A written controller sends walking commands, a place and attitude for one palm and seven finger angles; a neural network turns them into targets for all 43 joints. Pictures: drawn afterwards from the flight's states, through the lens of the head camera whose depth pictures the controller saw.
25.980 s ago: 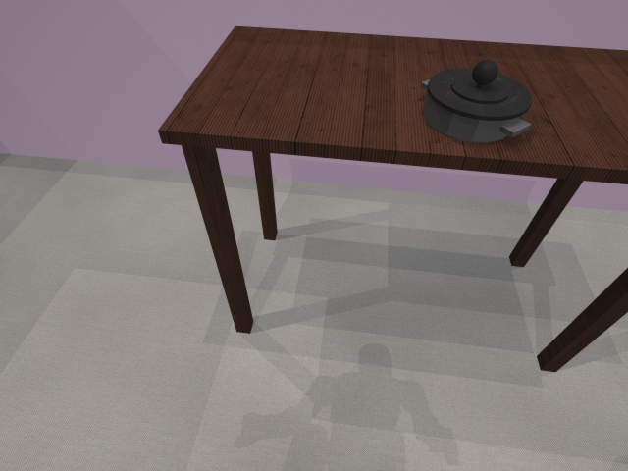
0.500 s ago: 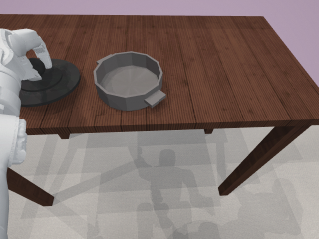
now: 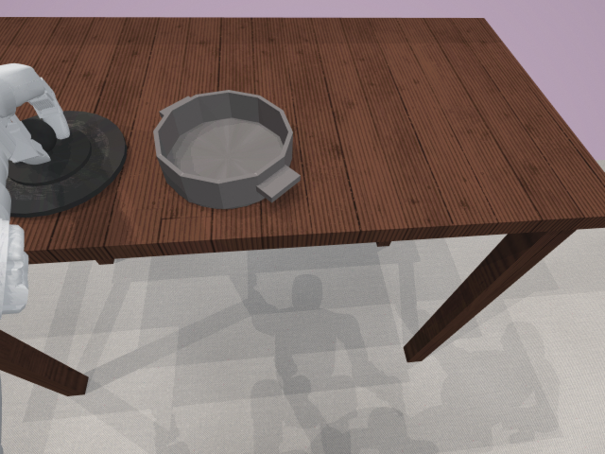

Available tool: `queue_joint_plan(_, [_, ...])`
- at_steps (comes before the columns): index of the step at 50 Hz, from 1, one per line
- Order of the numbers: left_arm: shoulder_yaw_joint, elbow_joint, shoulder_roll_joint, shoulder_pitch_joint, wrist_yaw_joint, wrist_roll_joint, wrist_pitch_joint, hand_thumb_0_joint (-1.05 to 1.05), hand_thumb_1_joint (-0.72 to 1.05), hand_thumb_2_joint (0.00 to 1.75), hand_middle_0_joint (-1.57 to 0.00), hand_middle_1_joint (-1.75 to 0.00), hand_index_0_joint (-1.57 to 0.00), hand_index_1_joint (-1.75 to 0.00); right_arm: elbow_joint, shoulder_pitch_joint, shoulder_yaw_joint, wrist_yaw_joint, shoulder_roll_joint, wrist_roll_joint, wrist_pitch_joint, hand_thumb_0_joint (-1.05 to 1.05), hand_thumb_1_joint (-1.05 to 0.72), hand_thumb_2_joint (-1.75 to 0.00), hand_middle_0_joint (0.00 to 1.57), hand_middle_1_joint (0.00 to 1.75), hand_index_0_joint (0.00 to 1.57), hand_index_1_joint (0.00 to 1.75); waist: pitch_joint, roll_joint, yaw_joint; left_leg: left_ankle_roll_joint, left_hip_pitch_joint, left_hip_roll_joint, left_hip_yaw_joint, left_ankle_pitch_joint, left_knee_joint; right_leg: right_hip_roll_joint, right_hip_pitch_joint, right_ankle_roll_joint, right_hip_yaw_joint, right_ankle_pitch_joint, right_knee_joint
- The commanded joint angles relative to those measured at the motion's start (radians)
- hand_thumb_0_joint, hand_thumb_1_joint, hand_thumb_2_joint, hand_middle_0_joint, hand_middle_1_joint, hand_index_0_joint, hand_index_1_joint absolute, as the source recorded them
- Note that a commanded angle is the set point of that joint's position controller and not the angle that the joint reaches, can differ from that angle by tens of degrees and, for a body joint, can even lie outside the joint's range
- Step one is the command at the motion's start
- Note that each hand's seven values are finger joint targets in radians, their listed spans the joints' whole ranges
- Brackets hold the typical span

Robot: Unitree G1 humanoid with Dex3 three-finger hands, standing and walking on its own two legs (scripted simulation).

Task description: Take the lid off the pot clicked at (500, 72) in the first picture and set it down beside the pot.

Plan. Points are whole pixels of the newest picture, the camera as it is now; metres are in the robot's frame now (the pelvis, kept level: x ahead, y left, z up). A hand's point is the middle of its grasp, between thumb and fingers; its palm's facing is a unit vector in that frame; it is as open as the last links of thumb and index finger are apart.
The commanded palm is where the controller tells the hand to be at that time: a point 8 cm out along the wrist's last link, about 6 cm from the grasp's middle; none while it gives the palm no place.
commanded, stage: open the fingers wide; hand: left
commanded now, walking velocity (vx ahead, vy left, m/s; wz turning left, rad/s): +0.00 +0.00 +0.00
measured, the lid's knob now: (35, 136) +0.50 +0.31 +0.13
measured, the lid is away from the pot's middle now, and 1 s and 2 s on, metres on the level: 0.24 0.24 0.24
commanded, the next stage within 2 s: raise the empty hand in 1.10 s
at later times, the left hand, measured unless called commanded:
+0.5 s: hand (16, 145) +0.47 +0.31 +0.15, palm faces -0.37 -0.08 -0.93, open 7.5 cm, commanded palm +0.48 +0.30 +0.22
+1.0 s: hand (27, 137) +0.48 +0.30 +0.15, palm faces -0.35 -0.09 -0.93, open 10.7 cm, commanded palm +0.48 +0.29 +0.22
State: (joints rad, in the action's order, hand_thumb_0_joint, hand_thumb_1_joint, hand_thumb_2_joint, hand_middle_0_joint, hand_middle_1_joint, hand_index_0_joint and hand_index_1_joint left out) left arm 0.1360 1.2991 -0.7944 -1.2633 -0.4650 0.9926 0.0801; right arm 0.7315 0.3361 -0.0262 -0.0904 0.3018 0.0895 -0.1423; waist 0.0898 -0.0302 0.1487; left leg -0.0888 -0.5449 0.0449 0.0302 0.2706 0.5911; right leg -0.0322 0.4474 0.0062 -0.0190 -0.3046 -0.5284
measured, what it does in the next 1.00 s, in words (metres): stands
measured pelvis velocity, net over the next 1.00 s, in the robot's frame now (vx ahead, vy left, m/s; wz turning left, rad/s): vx -0.01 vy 0.02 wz -0.01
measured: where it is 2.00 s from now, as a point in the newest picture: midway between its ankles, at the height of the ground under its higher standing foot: outside the picture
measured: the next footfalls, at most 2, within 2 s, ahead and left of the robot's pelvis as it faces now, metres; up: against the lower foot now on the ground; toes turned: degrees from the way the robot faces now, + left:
none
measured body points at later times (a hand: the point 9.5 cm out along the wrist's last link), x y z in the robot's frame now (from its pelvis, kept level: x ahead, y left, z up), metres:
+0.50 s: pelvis -0.01 +0.01 +0.00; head +0.06 +0.02 +0.44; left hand +0.48 +0.31 +0.20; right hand +0.04 -0.27 -0.12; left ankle +0.00 +0.06 -0.73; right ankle -0.04 -0.12 -0.73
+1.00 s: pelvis -0.01 +0.02 +0.00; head +0.06 +0.03 +0.44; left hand +0.49 +0.30 +0.21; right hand +0.01 -0.26 -0.12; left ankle +0.00 +0.06 -0.73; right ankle -0.04 -0.12 -0.73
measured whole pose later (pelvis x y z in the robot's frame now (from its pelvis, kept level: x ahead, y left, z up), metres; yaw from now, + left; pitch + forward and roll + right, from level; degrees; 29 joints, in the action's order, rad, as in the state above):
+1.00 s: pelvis -0.01 +0.02 +0.00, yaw +0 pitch +13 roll -3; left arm 0.12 1.15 -0.77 -1.18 -0.41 1.00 -0.01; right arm 0.68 0.34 -0.02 -0.08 0.28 0.09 -0.21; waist 0.09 -0.03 0.14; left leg -0.11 -0.57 0.06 0.04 0.27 0.62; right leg -0.02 0.47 -0.01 -0.01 -0.31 -0.55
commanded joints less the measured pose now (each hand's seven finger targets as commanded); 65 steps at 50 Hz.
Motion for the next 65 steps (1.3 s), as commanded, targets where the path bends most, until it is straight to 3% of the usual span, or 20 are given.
queue_joint_plan(1, [-0.053, -0.349, -0.221, -0.352, 0.049, 0.01, -0.074, 0.0, 0.72, 0.92, -0.93, -1.09, -0.8, -1.05, -0.098, 0.068, 0.069, -0.01, 0.173, -0.005, -0.005, 0.0, -0.9, -0.9, 0.2, 0.3, 0.2, 0.3, 0.419, -0.067, -0.024, 0.012, 0.451, -0.035, -0.073, -0.562, 0.022, -0.04, 0.027, 0.03, -0.013, 0.327, 0.038])
queue_joint_plan(2, [-0.1, -0.35, -0.277, -0.342, 0.063, 0.025, -0.095, 0.0, 0.7, 0.92, -0.91, -1.09, -0.78, -1.04, -0.1, 0.057, 0.07, -0.013, 0.174, -0.011, -0.021, 0.0, -0.9, -0.9, 0.2, 0.3, 0.2, 0.3, 0.448, -0.084, -0.029, 0.012, 0.453, -0.033, -0.071, -0.556, 0.027, -0.041, 0.019, 0.028, -0.003, 0.318, 0.03])
queue_joint_plan(5, [-0.084, -0.311, -0.273, -0.312, 0.063, 0.011, -0.109, 0.0, 0.64, 0.9, -0.87, -1.06, -0.75, -1.02, -0.107, 0.045, 0.066, -0.023, 0.169, -0.003, -0.044, 0.0, -0.9, -0.9, 0.2, 0.3, 0.2, 0.3, 0.348, -0.013, -0.015, -0.003, 0.342, -0.021, -0.046, -0.389, 0.008, -0.036, -0.001, 0.025, -0.002, 0.288, 0.039])
queue_joint_plan(8, [-0.131, -0.375, -0.359, -0.374, 0.063, 0.001, -0.117, 0.0, 0.58, 0.89, -0.83, -1.04, -0.72, -1.0, -0.123, 0.031, 0.066, -0.028, 0.173, 0.003, -0.063, 0.0, -0.9, -0.9, 0.2, 0.3, 0.2, 0.3, 0.379, -0.062, -0.02, -0.005, 0.346, -0.013, -0.043, -0.361, 0.002, -0.031, -0.027, 0.031, 0.004, 0.295, 0.037])
queue_joint_plan(11, [-0.092, -0.391, -0.312, -0.378, 0.065, 0.002, -0.118, 0.0, 0.51, 0.89, -0.79, -1.0, -0.7, -0.97, -0.122, 0.024, 0.062, -0.024, 0.167, 0.008, -0.069, 0.0, -0.9, -0.9, 0.2, 0.3, 0.2, 0.3, 0.384, -0.155, -0.021, 0.007, 0.414, -0.026, -0.057, -0.455, 0.013, -0.034, 0.032, 0.038, -0.006, 0.285, 0.032])
queue_joint_plan(21, [-0.087, -0.389, -0.258, -0.375, 0.068, -0.01, -0.123, 0.0, 0.29, 0.89, -0.69, -0.87, -0.62, -0.85, -0.129, 0.033, 0.068, -0.012, 0.164, 0.005, -0.069, 0.0, -0.9, -0.9, 0.2, 0.3, 0.2, 0.3, 0.431, -0.118, -0.021, 0.02, 0.505, -0.039, -0.098, -0.532, 0.029, -0.047, 0.106, 0.039, -0.024, 0.233, 0.022])
queue_joint_plan(22, [-0.114, -0.386, -0.299, -0.391, 0.071, -0.005, -0.121, 0.0, 0.27, 0.9, -0.68, -0.85, -0.62, -0.83, -0.125, 0.034, 0.069, -0.011, 0.166, 0.003, -0.072, 0.0, -0.9, -0.9, 0.2, 0.3, 0.2, 0.3, 0.441, -0.104, -0.019, 0.02, 0.495, -0.043, -0.1, -0.508, 0.025, -0.045, 0.1, 0.034, -0.019, 0.224, 0.023])
queue_joint_plan(26, [-0.033, -0.358, -0.185, -0.391, 0.067, -0.021, -0.108, 0.0, 0.17, 0.91, -0.64, -0.79, -0.59, -0.77, -0.118, 0.037, 0.069, -0.009, 0.166, 0.007, -0.067, 0.0, -0.9, -0.9, 0.2, 0.3, 0.2, 0.3, 0.38, -0.091, -0.009, 0.019, 0.488, -0.041, -0.098, -0.493, 0.018, -0.046, 0.135, 0.038, -0.029, 0.212, 0.031])
queue_joint_plan(28, [-0.067, -0.342, -0.24, -0.405, 0.075, -0.005, -0.103, 0.0, 0.13, 0.91, -0.62, -0.75, -0.58, -0.74, -0.118, 0.041, 0.066, -0.008, 0.167, 0.006, -0.069, 0.0, -0.9, -0.9, 0.2, 0.3, 0.2, 0.3, 0.372, -0.084, -0.013, 0.02, 0.464, -0.037, -0.11, -0.438, 0.007, -0.047, 0.129, 0.04, -0.025, 0.182, 0.032])
queue_joint_plan(31, [-0.02, -0.372, -0.175, -0.442, 0.076, -0.01, -0.102, 0.0, 0.06, 0.92, -0.59, -0.7, -0.56, -0.69, -0.115, 0.038, 0.066, -0.008, 0.169, 0.006, -0.063, 0.0, -0.9, -0.9, 0.2, 0.3, 0.2, 0.3, 0.375, -0.125, -0.012, 0.033, 0.504, -0.045, -0.123, -0.454, 0.002, -0.046, 0.169, 0.046, -0.034, 0.155, 0.029])
queue_joint_plan(35, [-0.048, -0.402, -0.195, -0.466, 0.08, 0.003, -0.106, 0.0, -0.04, 0.93, -0.56, -0.63, -0.54, -0.63, -0.116, 0.051, 0.075, -0.001, 0.16, -0.004, -0.06, 0.0, -0.9, -0.9, 0.2, 0.3, 0.2, 0.3, 0.428, -0.157, -0.013, 0.048, 0.563, -0.049, -0.146, -0.492, 0.009, -0.051, 0.191, 0.047, -0.029, 0.135, 0.032])
queue_joint_plan(39, [-0.07, -0.299, -0.231, -0.406, 0.086, -0.006, -0.089, 0.0, -0.13, 0.95, -0.53, -0.55, -0.52, -0.55, -0.109, 0.062, 0.064, -0.01, 0.168, 0.001, -0.058, 0.0, -0.9, -0.9, 0.2, 0.3, 0.2, 0.3, 0.373, -0.033, -0.012, 0.021, 0.429, -0.032, -0.11, -0.364, -0.008, -0.048, 0.106, 0.041, -0.024, 0.165, 0.033])
queue_joint_plan(43, [-0.059, -0.377, -0.22, -0.482, 0.097, 0.017, -0.09, 0.0, -0.16, 0.96, -0.53, -0.52, -0.53, -0.52, -0.115, 0.063, 0.072, -0.006, 0.166, -0.006, -0.048, 0.0, -0.9, -0.9, 0.2, 0.3, 0.2, 0.3, 0.424, -0.131, -0.018, 0.04, 0.516, -0.038, -0.133, -0.454, 0.0, -0.051, 0.149, 0.049, -0.027, 0.157, 0.03])
queue_joint_plan(46, [-0.057, -0.331, -0.21, -0.424, 0.094, 0.007, -0.09, 0.0, -0.17, 0.97, -0.53, -0.51, -0.53, -0.51, -0.112, 0.07, 0.067, -0.01, 0.169, -0.003, -0.045, 0.0, -0.9, -0.9, 0.2, 0.3, 0.2, 0.3, 0.395, -0.114, -0.017, 0.039, 0.498, -0.037, -0.123, -0.459, 0.001, -0.051, 0.142, 0.049, -0.026, 0.168, 0.032])
queue_joint_plan(47, [-0.099, -0.336, -0.267, -0.426, 0.097, 0.015, -0.089, 0.0, -0.17, 0.97, -0.53, -0.5, -0.53, -0.5, -0.114, 0.068, 0.067, -0.009, 0.167, -0.006, -0.047, 0.0, -0.9, -0.9, 0.2, 0.3, 0.2, 0.3, 0.41, -0.109, -0.023, 0.037, 0.483, -0.038, -0.119, -0.438, -0.003, -0.049, 0.119, 0.044, -0.021, 0.167, 0.031])
queue_joint_plan(51, [-0.031, -0.356, -0.179, -0.411, 0.089, 0.004, -0.085, 0.0, -0.17, 0.98, -0.55, -0.48, -0.55, -0.48, -0.124, 0.064, 0.068, -0.007, 0.166, 0.0, -0.049, 0.0, -0.9, -0.9, 0.2, 0.3, 0.2, 0.3, 0.388, -0.105, -0.019, 0.035, 0.482, -0.037, -0.11, -0.485, 0.001, -0.047, 0.119, 0.047, -0.028, 0.198, 0.033])
queue_joint_plan(52, [-0.081, -0.389, -0.242, -0.425, 0.093, 0.012, -0.088, 0.0, -0.17, 0.98, -0.55, -0.48, -0.55, -0.48, -0.128, 0.062, 0.072, -0.003, 0.166, -0.006, -0.053, 0.0, -0.9, -0.9, 0.2, 0.3, 0.2, 0.3, 0.429, -0.117, -0.025, 0.037, 0.5, -0.04, -0.115, -0.491, 0.003, -0.048, 0.104, 0.043, -0.02, 0.196, 0.033])
queue_joint_plan(56, [-0.07, -0.405, -0.215, -0.389, 0.081, -0.008, -0.099, 0.0, -0.18, 0.99, -0.55, -0.47, -0.55, -0.47, -0.135, 0.062, 0.074, -0.004, 0.162, -0.003, -0.055, 0.0, -0.9, -0.9, 0.2, 0.3, 0.2, 0.3, 0.429, -0.108, -0.022, 0.034, 0.514, -0.035, -0.107, -0.565, 0.016, -0.049, 0.092, 0.044, -0.026, 0.239, 0.032])
queue_joint_plan(60, [-0.077, -0.356, -0.236, -0.363, 0.081, -0.004, -0.09, 0.0, -0.18, 0.99, -0.56, -0.46, -0.56, -0.46, -0.133, 0.051, 0.07, -0.004, 0.16, -0.002, -0.064, 0.0, -0.9, -0.9, 0.2, 0.3, 0.2, 0.3, 0.358, -0.077, -0.019, 0.017, 0.446, -0.028, -0.092, -0.43, -0.003, -0.048, 0.085, 0.042, -0.019, 0.204, 0.046])
queue_joint_plan(65, [-0.104, -0.466, -0.291, -0.472, 0.083, 0.005, -0.093, 0.0, -0.18, 0.99, -0.56, -0.46, -0.56, -0.46, -0.141, 0.032, 0.068, -0.008, 0.157, -0.002, -0.057, 0.0, -0.9, -0.9, 0.2, 0.3, 0.2, 0.3, 0.448, -0.128, -0.02, 0.022, 0.512, -0.03, -0.107, -0.484, -0.004, -0.044, 0.059, 0.043, -0.013, 0.226, 0.049])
